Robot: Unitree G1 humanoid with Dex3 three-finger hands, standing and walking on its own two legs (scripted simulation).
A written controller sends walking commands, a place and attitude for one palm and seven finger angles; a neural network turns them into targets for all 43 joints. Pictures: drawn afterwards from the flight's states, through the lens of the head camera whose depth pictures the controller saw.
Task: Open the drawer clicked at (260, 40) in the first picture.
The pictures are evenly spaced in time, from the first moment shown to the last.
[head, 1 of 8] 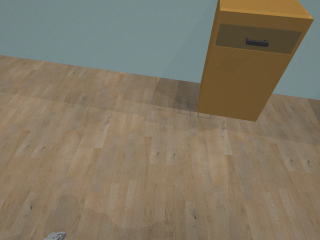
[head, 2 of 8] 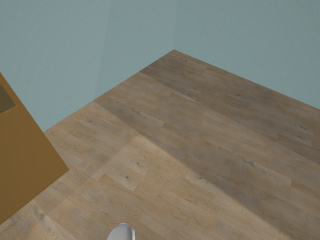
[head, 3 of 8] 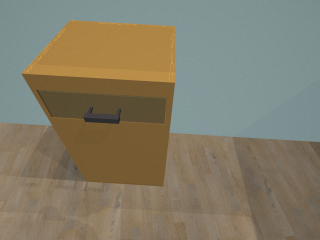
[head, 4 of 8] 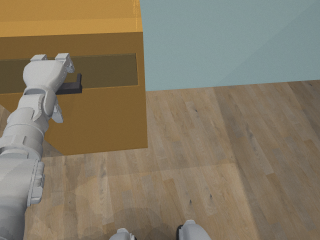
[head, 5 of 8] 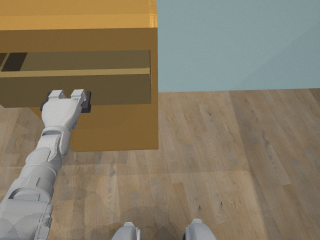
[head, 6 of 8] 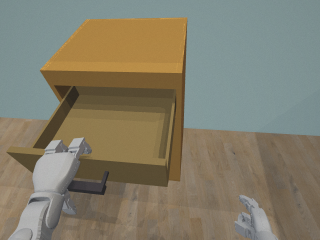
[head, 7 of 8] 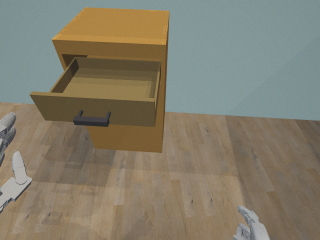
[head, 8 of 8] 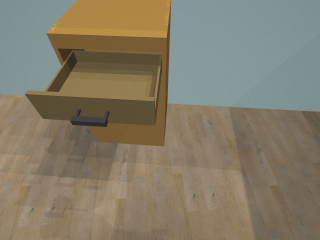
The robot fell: no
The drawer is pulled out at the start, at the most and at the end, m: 0.00 0.30 0.30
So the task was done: yes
